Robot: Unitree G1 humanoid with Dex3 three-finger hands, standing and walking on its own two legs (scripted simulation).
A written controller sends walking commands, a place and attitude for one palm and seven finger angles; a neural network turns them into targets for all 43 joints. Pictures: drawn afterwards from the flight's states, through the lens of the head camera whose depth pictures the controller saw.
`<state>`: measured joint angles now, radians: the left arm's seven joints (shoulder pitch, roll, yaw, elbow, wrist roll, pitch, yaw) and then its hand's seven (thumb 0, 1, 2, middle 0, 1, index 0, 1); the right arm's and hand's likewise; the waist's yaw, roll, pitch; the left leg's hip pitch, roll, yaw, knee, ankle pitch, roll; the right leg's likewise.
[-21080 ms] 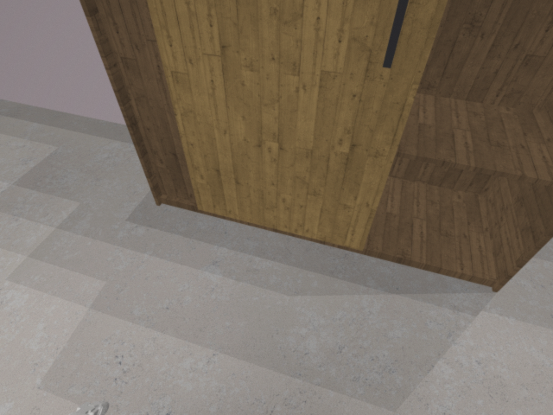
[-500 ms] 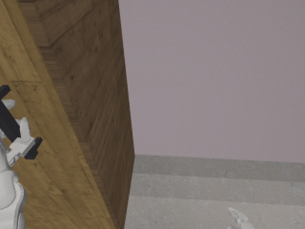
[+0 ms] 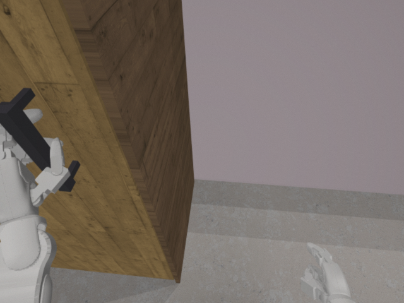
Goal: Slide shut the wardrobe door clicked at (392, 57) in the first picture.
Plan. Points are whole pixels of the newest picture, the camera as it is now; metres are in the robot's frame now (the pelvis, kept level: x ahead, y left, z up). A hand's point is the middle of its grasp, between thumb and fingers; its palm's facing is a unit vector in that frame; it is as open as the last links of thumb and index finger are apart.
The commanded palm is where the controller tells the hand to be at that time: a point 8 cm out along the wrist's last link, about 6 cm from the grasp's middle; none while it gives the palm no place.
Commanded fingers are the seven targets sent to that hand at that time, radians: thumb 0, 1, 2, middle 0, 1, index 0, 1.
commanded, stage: stop walking and hold the door there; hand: left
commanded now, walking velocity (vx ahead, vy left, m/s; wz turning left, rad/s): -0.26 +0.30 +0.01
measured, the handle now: (48, 145) +0.29 +0.27 +0.20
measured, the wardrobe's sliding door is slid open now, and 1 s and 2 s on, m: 0.00 0.00 0.00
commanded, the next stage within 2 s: loosen the grip on the handle in 1.22 s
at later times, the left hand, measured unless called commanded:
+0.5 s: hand (55, 171) +0.25 +0.24 +0.19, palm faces +0.22 -0.97 -0.05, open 7.0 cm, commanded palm +0.22 +0.24 +0.19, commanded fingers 0.00 0.90 0.90 -0.45 -1.40 -0.45 -1.40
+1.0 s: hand (47, 174) +0.24 +0.24 +0.20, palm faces +0.02 -1.00 +0.00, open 6.8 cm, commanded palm +0.22 +0.25 +0.19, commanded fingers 0.00 0.90 0.90 -0.45 -1.40 -0.45 -1.40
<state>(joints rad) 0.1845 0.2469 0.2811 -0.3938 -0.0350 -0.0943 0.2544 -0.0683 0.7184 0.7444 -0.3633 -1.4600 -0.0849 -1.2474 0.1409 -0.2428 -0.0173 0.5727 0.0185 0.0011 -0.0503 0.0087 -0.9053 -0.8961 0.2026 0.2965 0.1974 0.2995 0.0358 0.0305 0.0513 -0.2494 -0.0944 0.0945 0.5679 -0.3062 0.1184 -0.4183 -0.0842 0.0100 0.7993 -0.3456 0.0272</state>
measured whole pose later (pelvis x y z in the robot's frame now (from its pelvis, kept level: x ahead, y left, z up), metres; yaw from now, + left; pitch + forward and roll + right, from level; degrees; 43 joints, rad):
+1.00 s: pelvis -0.07 +0.16 +0.01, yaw +1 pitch -1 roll +0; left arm -0.14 0.05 -0.16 -0.22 -0.01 -0.09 0.16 0.02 0.76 0.79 -0.36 -1.39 -0.11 -1.28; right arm 0.11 -0.18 0.02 0.62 0.00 -0.01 0.01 0.01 -0.90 -0.90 0.21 0.30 0.20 0.30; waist 0.05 0.01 0.08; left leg -0.24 -0.03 0.00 0.52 -0.27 0.02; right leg -0.25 0.02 -0.03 0.58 -0.28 -0.02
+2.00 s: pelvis -0.09 +0.12 +0.00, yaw +2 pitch +0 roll +1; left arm -0.24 0.20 0.04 0.06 -0.18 -0.16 0.01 -0.01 -0.55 0.20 -0.49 -1.23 -0.22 -1.18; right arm 0.22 -0.25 -0.02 0.75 0.04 -0.11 -0.02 0.01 -0.91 -0.90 0.20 0.30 0.20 0.30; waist 0.01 0.05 -0.03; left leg -0.34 0.02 -0.05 0.59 -0.26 -0.03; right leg -0.27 0.04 -0.04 0.62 -0.36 -0.05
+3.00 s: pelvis -0.08 +0.14 +0.00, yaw +0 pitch -2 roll +0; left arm 0.11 0.26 0.24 -0.18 -0.28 -0.18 -0.13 -0.02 -0.56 0.20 -0.26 -1.16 -0.25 -1.15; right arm 0.22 -0.25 0.02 0.67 0.04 -0.17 -0.06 0.01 -0.90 -0.90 0.20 0.30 0.20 0.30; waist 0.03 0.05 -0.03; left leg -0.27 0.02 0.00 0.58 -0.28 -0.02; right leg -0.21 0.03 0.00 0.59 -0.35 -0.03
